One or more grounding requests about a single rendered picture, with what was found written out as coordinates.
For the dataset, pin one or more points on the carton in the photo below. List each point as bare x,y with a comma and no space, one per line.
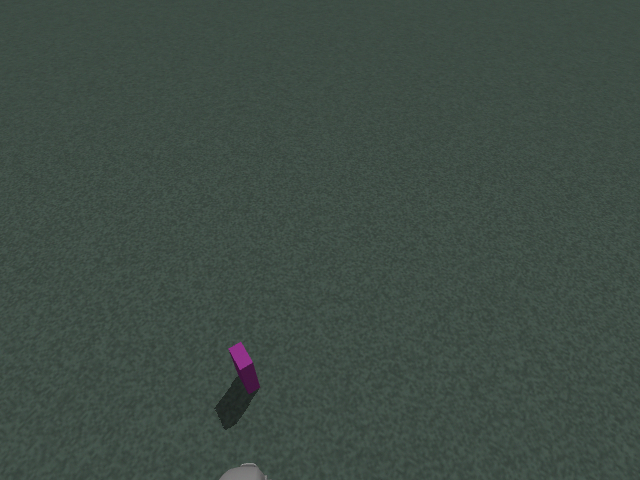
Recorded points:
245,367

